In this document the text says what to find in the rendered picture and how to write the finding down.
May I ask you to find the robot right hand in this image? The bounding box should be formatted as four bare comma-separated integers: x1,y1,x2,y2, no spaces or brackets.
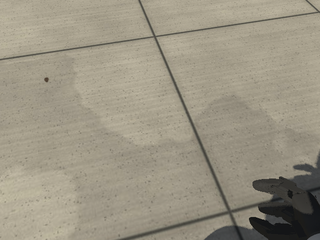
249,176,320,240

